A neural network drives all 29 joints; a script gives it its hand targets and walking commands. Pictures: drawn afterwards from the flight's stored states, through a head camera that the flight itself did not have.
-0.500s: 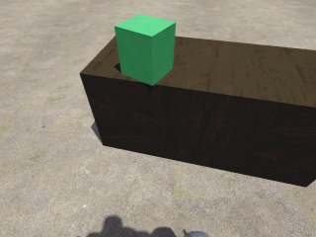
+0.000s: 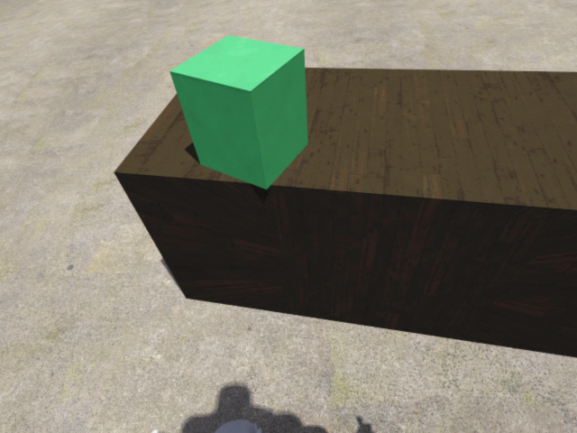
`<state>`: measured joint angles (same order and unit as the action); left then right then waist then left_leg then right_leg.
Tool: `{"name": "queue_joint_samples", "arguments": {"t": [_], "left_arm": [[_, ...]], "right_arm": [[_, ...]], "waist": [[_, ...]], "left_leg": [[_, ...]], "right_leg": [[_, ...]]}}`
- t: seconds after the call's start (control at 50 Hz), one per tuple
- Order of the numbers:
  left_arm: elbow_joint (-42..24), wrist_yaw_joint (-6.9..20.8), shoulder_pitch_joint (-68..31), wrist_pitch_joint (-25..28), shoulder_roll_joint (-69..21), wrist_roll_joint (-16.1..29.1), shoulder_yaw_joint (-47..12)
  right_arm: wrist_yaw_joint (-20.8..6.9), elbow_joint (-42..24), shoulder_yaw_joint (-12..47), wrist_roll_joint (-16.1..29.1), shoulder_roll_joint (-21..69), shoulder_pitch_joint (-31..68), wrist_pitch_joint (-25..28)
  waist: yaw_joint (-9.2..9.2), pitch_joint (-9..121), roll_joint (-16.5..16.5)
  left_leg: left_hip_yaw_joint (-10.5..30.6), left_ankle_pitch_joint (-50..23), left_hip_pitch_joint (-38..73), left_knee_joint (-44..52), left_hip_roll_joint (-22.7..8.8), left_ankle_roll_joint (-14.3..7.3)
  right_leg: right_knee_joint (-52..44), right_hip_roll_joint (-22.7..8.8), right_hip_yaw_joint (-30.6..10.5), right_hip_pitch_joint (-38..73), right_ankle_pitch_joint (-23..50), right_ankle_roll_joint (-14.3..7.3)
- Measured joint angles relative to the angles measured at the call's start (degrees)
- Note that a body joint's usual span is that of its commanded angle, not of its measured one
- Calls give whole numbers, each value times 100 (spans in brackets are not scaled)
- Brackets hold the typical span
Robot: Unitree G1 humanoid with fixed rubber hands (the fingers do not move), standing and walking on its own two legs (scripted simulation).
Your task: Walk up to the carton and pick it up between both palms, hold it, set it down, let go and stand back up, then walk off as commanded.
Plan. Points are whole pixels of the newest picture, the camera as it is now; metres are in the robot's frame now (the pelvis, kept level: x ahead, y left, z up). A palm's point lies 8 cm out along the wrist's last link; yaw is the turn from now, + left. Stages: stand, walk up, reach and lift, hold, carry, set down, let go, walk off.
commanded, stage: walk up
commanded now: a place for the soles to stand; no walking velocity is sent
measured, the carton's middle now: (247, 112) +0.81 +0.10 +0.03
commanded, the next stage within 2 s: none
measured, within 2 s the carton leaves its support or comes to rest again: neither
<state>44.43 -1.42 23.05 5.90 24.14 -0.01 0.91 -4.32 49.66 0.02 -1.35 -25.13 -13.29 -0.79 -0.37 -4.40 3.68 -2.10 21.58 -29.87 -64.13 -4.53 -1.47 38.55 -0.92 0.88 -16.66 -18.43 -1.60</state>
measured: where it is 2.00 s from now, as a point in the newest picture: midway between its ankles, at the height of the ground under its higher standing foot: (263, 425)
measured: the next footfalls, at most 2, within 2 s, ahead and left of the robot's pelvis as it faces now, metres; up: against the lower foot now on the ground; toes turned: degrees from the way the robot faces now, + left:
left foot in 0.24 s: +0.18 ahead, +0.19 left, +0.00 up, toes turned +6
right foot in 0.72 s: +0.29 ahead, +0.11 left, +0.00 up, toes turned -2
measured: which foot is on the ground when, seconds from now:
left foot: up 0.00-0.22, down 0.24-0.70, up 0.72-0.94, down 0.96-1.00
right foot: down 0.00-0.26, up 0.28-0.70, down 0.72-0.96, up 0.98-1.00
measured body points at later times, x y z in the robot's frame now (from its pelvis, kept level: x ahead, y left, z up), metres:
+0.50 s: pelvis +0.14 +0.16 +0.02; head +0.15 +0.19 +0.47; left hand +0.21 +0.49 -0.10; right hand +0.21 -0.15 -0.08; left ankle +0.14 +0.19 -0.72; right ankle +0.14 -0.01 -0.63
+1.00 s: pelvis +0.20 +0.26 -0.01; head +0.22 +0.28 +0.44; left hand +0.28 +0.58 -0.13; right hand +0.27 -0.06 -0.11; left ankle +0.23 +0.40 -0.73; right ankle +0.26 +0.12 -0.71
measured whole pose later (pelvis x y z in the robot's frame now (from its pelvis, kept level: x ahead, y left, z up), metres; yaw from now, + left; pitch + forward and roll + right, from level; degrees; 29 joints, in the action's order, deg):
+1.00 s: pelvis +0.20 +0.26 -0.01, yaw -2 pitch -5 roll +1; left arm 44.6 0.5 17.2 -1.2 24.8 0.0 1.0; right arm -0.3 48.8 -0.1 -1.1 -23.1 -14.2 2.9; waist -1.0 -7.5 -2.9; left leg -2.6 19.3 -16.5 -42.0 -2.5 1.7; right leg 48.1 -0.5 -4.3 -22.9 -23.7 -3.3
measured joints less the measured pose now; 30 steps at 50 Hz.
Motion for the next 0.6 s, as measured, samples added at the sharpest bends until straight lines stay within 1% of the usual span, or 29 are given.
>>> {"name": "queue_joint_samples", "arguments": {"t": [0.06, 0.1, 0.16, 0.22, 0.24, 0.26, 0.28, 0.3, 0.34, 0.38, 0.42, 0.44, 0.48, 0.54, 0.56, 0.58, 0.6], "left_arm": [[-1, 0, 83, 0, 3, 0, 0], [-2, 0, 90, 0, 13, 0, 0], [-1, 0, 90, 1, 64, 0, 1], [-2, 0, 86, 1, 152, 0, 1], [1, 0, 68, -13, 188, 0, 1], [4, -5, 3, -50, 216, -1, 1], [4, -8, -60, -76, 196, 0, -1], [4, -19, -85, -85, 162, 0, -1], [4, -21, -85, -136, 131, 0, -1], [1, -17, -88, -201, 139, 0, -2], [-3, 12, -138, -239, 140, 0, -1], [-4, 17, -178, -244, 141, 0, 0], [-2, 20, -235, -263, 146, 0, 0], [-1, 38, -236, -347, 145, 0, -1], [-2, 44, -236, -371, 140, 0, -1], [-3, 51, -235, -384, 131, 0, -1], [-4, 52, -233, -393, 116, 0, 0]], "right_arm": [[-56, -2, 1, 0, -14, -1, -45], [-87, -2, 1, 0, -14, 1, -46], [-108, -1, 0, 0, -13, 5, -46], [-120, -5, 0, 1, -21, 3, 1], [-111, -5, 0, 1, -16, 3, 44], [-84, -6, -1, 1, 9, 3, 111], [-49, -4, -3, 1, 20, 4, 182], [-15, -1, -2, 0, 46, 4, 218], [31, -2, 0, 1, 134, 1, 236], [81, -5, -1, 1, 225, -8, 264], [142, -4, -1, 0, 263, -61, 318], [171, -3, -1, 0, 264, -95, 338], [205, -2, 0, 0, 264, -142, 340], [220, -3, 1, 0, 264, -144, 339], [226, -3, 0, 0, 264, -144, 339], [232, -3, 1, 0, 265, -143, 339], [238, -12, 1, 0, 265, -142, 327]], "waist": [[2, 3, 4], [2, 2, 4], [1, 1, 4], [10, 6, 7], [37, -4, -26], [57, -57, -122], [64, -104, -144], [67, -109, -133], [84, -100, -125], [163, -96, -162], [226, -97, -193], [242, -99, -194], [243, -100, -196], [237, -99, -198], [230, -99, -200], [207, -99, -201], [167, -100, -202]], "left_leg": [[30, -111, -66, 510, -173, 90], [29, -114, -64, 875, -231, 111], [26, -143, -63, 1222, -259, 120], [29, -161, 62, 1674, -235, 95], [12, -389, 139, 1871, -170, 55], [-59, -481, 169, 1832, -49, -9], [-111, -414, 218, 1763, 18, -80], [-153, -308, 303, 1751, 30, -143], [-250, -167, 636, 1946, 6, -218], [-332, -227, 1062, 2360, 47, -195], [-378, -348, 1464, 2823, 154, -76], [-387, -405, 1620, 3018, 219, -67], [-415, -466, 1871, 3310, 353, -103], [-497, -472, 2180, 3605, 584, -276], [-532, -471, 2264, 3700, 674, -291], [-580, -476, 2333, 3796, 768, -273], [-648, -482, 2384, 3888, 865, -177]], "right_leg": [[-2, 5, 2, 192, -165, 5], [-2, -1, 1, 252, -269, 5], [-2, -17, 0, 263, -418, 9], [8, -71, 0, 260, -565, 74], [74, -137, -8, 256, -639, 81], [325, -275, -42, 182, -627, 81], [810, -312, -83, 25, -662, 82], [1335, -251, -92, -160, -753, 82], [2148, -31, -92, -452, -754, 82], [2563, 113, -99, -646, -410, 82], [2603, 146, -105, -753, -106, 82], [2603, 146, -106, -813, 11, 82], [2603, 146, -107, -923, 244, 82], [2526, 146, -109, -984, 525, 82], [2421, 140, -110, -984, 568, 82], [2263, 137, -110, -985, 586, 82], [2062, 137, -110, -985, 539, 82]]}}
